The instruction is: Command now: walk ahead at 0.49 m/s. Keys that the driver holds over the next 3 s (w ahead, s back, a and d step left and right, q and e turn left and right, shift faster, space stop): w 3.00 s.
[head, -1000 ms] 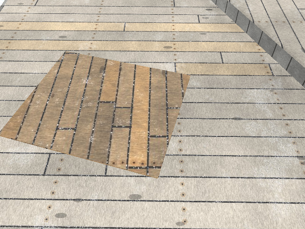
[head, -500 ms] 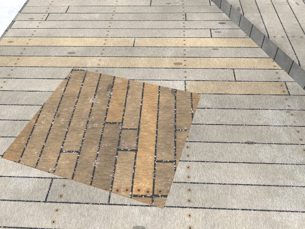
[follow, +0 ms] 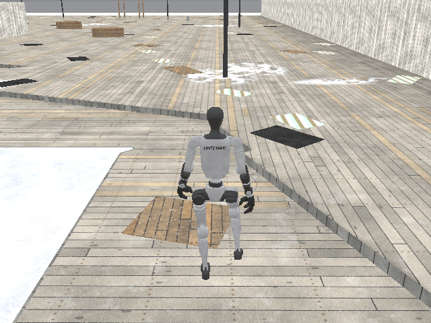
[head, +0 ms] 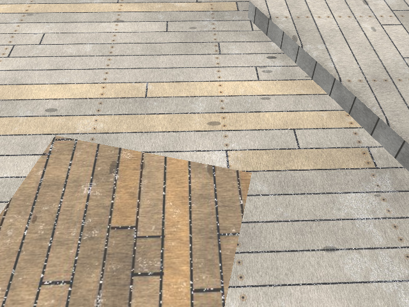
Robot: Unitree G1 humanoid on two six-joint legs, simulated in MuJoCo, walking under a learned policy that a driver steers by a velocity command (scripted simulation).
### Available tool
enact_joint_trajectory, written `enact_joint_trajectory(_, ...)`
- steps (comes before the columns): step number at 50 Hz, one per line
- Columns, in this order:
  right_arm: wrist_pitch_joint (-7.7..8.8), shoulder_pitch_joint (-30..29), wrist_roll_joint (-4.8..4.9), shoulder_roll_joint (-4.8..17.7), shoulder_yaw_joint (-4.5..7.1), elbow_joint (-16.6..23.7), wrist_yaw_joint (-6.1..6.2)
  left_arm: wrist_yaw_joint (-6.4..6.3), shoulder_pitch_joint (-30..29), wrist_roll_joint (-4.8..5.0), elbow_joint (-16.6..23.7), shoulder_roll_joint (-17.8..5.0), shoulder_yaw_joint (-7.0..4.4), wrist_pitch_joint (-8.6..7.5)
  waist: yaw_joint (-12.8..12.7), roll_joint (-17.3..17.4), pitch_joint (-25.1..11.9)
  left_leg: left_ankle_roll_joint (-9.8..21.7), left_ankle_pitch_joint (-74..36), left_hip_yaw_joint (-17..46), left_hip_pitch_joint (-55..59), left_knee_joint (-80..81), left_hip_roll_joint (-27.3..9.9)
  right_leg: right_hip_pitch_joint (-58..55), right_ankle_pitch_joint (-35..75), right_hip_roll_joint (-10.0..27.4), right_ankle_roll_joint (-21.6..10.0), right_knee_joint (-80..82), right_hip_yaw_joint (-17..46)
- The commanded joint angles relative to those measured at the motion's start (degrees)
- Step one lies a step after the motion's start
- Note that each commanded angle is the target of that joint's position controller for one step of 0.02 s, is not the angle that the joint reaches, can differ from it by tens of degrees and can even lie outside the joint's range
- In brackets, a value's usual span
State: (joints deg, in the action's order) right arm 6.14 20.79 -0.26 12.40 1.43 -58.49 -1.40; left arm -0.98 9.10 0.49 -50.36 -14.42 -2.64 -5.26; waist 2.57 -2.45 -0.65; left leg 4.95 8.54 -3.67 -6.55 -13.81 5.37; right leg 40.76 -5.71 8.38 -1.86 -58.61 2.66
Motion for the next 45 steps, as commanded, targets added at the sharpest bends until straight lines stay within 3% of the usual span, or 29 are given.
enact_joint_trajectory(1, 0.53, -1.39, 0.36, 8.30, 1.33, 3.46, 1.15, 0.25, -1.68, -0.22, 3.09, -1.59, -0.22, -0.37, -1.55, 4.28, 4.02, 8.24, -9.97, 9.75, -4.33, 8.30, -15.54, -0.13, 9.39, 0.27, 0.81, 11.22, -0.48)
enact_joint_trajectory(6, -0.28, 4.42, 1.26, 9.55, 1.65, 1.56, 1.47, 1.63, -11.40, 0.61, 5.92, -1.37, 0.35, -0.80, 2.02, 4.89, 5.54, 6.96, -8.09, 8.67, 3.34, 6.40, -16.80, -1.46, 11.52, -2.62, 0.87, 24.04, -2.49)
enact_joint_trajectory(9, -1.26, 5.78, 1.26, 9.91, 2.00, 0.70, 1.78, 2.88, -14.08, 0.80, 7.80, -2.18, 0.33, -1.42, 1.82, 5.44, 6.08, 6.26, -10.65, 9.61, 9.66, 2.76, -19.65, -0.83, 6.04, -3.44, -0.90, 27.70, -2.33)
enact_joint_trajectory(11, -1.82, 4.28, 1.22, 10.84, 2.36, 1.02, 1.91, 3.31, -10.59, 0.78, 7.48, -3.89, -0.35, -1.85, -0.89, 6.82, 3.76, 5.08, -20.43, 9.23, 11.06, -1.90, -20.05, -7.67, 1.86, -5.40, -2.64, 29.57, -3.71)
enact_joint_trajectory(12, -2.12, 2.82, 1.06, 10.98, 2.34, 1.44, 1.90, 3.22, -4.83, 0.71, 5.94, -5.60, -1.33, -1.98, -4.28, 7.31, 0.22, 4.05, -30.46, 7.57, 10.28, -8.51, -18.41, -16.13, 1.31, -7.49, -3.91, 30.47, -5.43)
enact_joint_trajectory(13, -2.29, 1.96, 0.55, 9.56, 1.75, 2.13, 1.84, 2.85, 6.04, 0.70, 2.64, -8.69, -2.92, -2.00, -8.97, 6.56, -6.36, 2.40, -33.68, 5.11, 5.28, -20.77, -15.10, -30.82, 2.60, -7.43, -5.99, 29.91, -4.86)
enact_joint_trajectory(14, -2.00, 2.68, -0.68, 7.35, 0.67, 3.95, 1.84, 2.21, 17.29, -0.04, 0.61, -14.06, -4.17, -1.69, -11.69, -1.96, -16.00, 0.23, -15.04, 1.88, -7.92, -41.14, -10.57, -49.17, 3.14, 5.29, -10.16, 29.45, 10.50)
enact_joint_trajectory(15, -0.47, 10.38, 0.55, -0.47, -1.33, 3.34, 1.01, 2.83, 18.73, -0.66, -0.37, -15.73, -4.29, -1.53, -7.15, -17.18, -22.65, -2.42, 22.67, 5.82, -29.53, -57.74, -0.72, -65.54, -7.68, 15.63, -18.87, 38.26, 37.93)
enact_joint_trajectory(16, 0.87, 6.11, 2.00, 6.92, 0.24, 3.05, 0.84, 2.85, 16.43, -0.20, 0.21, -9.60, -2.78, -1.65, -8.66, -9.51, -17.98, -1.16, 22.63, 11.89, -35.71, -63.80, -4.37, -62.08, -11.37, 13.51, -16.07, 41.02, 37.47)
enact_joint_trajectory(17, 1.58, 0.15, 2.89, 9.75, 1.07, 4.99, 0.77, 2.63, 10.82, 0.06, 1.35, -7.19, -1.98, -1.69, -7.64, -6.09, -9.99, -0.32, 16.80, 10.27, -37.81, -63.32, -7.28, -53.61, -6.50, 11.67, -13.32, 41.77, 27.66)
enact_joint_trajectory(18, 1.58, -2.62, 2.50, 9.37, 1.18, 5.53, 1.25, 2.77, 5.83, -0.12, 2.35, -6.10, -1.44, -1.65, -5.52, -0.20, -6.34, -0.68, 11.38, 8.76, -34.71, -60.71, -10.28, -44.88, 0.79, 9.50, -12.12, 43.38, 20.77)
enact_joint_trajectory(19, 1.11, -3.78, 1.60, 8.68, 1.59, 5.71, 1.59, 3.04, 3.52, -0.43, 2.61, -4.69, -1.08, -1.69, -3.96, 1.03, -3.45, -1.10, 8.46, 8.29, -32.36, -57.30, -11.88, -38.69, 4.90, 7.19, -11.52, 45.22, 15.89)
enact_joint_trajectory(20, 0.29, -2.47, 1.36, 7.47, 1.69, 5.61, 1.58, 3.22, 3.08, -0.90, 2.13, -3.49, -0.69, -1.78, -2.20, -0.36, -2.96, -1.24, 6.53, 8.53, -29.06, -55.15, -13.23, -35.30, 6.23, 5.55, -10.95, 46.95, 12.63)
enact_joint_trajectory(22, -1.00, -1.02, 1.30, 5.25, 1.64, 5.29, 1.70, 3.26, 4.85, -0.76, 0.65, -3.71, -0.79, -2.02, -1.07, -0.94, -1.71, -1.92, 5.27, 7.54, -27.50, -52.24, -13.58, -32.29, 9.68, 4.19, -11.63, 49.20, 8.91)
enact_joint_trajectory(25, -1.68, -6.57, 0.70, 5.52, 1.98, 7.49, 1.93, 2.29, 7.61, -0.79, -0.87, -6.13, -1.42, -1.87, -1.57, -0.09, 1.09, -3.38, -0.77, 7.04, -33.16, -45.19, -14.22, -32.34, 12.70, 4.15, -12.04, 51.17, 5.87)
enact_joint_trajectory(30, -1.17, -17.09, 0.69, 4.36, 1.74, 10.61, 1.37, 1.05, 11.65, -0.24, -2.49, -6.94, -1.43, -0.99, -4.43, -0.67, 3.25, -3.93, -13.49, 5.21, -33.70, -28.03, -12.55, -34.26, 10.05, 2.25, -9.82, 52.53, 1.59)
enact_joint_trajectory(35, -0.64, -25.09, 1.36, 4.42, 1.31, 13.32, 0.12, 0.74, 16.25, 0.32, -5.17, -7.51, -1.74, -0.15, -6.82, -0.91, 5.85, -3.03, -12.77, 4.18, -34.39, -19.30, -10.76, -41.62, 8.14, 4.71, -9.42, 50.66, 1.27)
enact_joint_trajectory(37, -0.20, -26.31, 1.47, 4.93, 1.35, 14.36, -0.63, 0.43, 16.35, 0.48, -5.76, -7.94, -2.07, 0.37, -6.30, -1.19, 6.08, -1.77, -9.31, 4.30, -34.28, -17.35, -10.40, -44.98, 10.32, 6.44, -8.87, 48.38, 1.67)
enact_joint_trajectory(39, 0.19, -23.81, 1.51, 6.30, 1.88, 14.15, -1.06, 0.22, 14.96, 0.56, -5.69, -8.76, -2.44, 0.85, -4.24, -2.16, 4.21, -0.31, -5.28, 3.09, -28.63, -15.85, -8.88, -46.37, 17.76, 6.98, -7.82, 44.74, 1.41)
enact_joint_trajectory(40, 0.31, -19.73, 1.43, 7.64, 2.61, 13.13, -1.00, 0.19, 13.62, 0.52, -5.40, -9.25, -2.56, 1.11, -1.77, -2.96, 1.56, 0.64, -4.19, 1.39, -21.76, -15.32, -6.92, -45.89, 27.03, 6.13, -7.04, 40.17, 0.46)
enact_joint_trajectory(41, 0.30, -10.89, 1.33, 9.84, 3.98, 10.27, -0.71, 0.20, 12.61, 0.29, -5.08, -8.37, -2.20, 1.44, 2.48, -2.34, -3.44, 2.09, -4.74, -0.10, -9.99, -14.62, -4.94, -43.30, 33.60, 3.19, -5.66, 30.22, -1.71)
enact_joint_trajectory(42, 0.22, 0.16, 0.81, 13.84, 5.36, 7.61, -0.17, 0.23, 12.60, -0.44, -3.87, -6.68, -1.33, 1.44, 6.27, 1.88, -11.45, 5.38, -5.67, 8.23, 7.95, -16.20, -12.27, -32.26, 23.64, -0.15, -3.63, 13.87, -4.12)
enact_joint_trajectory(43, -0.17, 6.28, 0.23, 18.64, 6.50, 6.11, -0.12, 0.97, 19.65, -0.50, -3.64, 0.64, 0.79, 0.22, 3.63, 16.35, -19.55, 14.62, 4.92, 35.36, 29.46, -11.15, -26.23, -8.02, -8.22, -10.77, 0.66, -8.89, -4.74)
enact_joint_trajectory(44, -0.13, 5.71, 0.51, 13.93, 4.95, 6.35, -0.25, 1.24, 18.07, 0.40, -4.48, -2.35, 0.22, -1.34, 4.48, 15.31, -21.38, 14.26, 9.02, 45.95, 29.92, -4.03, -27.49, -1.09, -26.54, -10.90, -0.44, -16.95, 4.53)
enact_joint_trajectory(45, 0.06, 0.50, 0.90, 11.24, 4.09, 7.07, -0.20, 1.44, 12.62, 1.96, -2.61, -6.87, -1.02, -2.16, 3.41, 12.43, -12.70, 11.13, 8.94, 37.58, 22.46, -3.24, -25.81, 3.44, -23.12, -7.52, -1.59, -19.28, 4.31)
